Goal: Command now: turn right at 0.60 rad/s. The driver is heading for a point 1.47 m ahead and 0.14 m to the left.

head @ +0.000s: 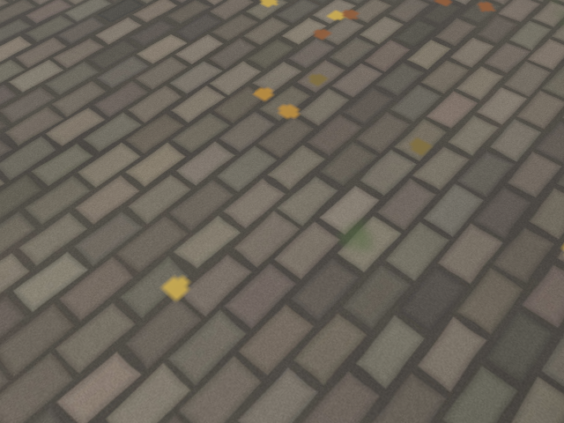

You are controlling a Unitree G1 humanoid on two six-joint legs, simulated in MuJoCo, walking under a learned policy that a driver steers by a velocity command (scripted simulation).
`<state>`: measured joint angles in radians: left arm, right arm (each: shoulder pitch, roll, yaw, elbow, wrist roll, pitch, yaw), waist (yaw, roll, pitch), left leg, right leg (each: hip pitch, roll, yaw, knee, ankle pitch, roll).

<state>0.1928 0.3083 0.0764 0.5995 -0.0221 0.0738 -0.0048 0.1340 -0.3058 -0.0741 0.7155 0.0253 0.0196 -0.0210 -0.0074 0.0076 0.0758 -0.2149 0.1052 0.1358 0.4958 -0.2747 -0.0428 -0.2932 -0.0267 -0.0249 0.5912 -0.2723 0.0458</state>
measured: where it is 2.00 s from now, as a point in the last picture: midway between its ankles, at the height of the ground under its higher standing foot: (264, 415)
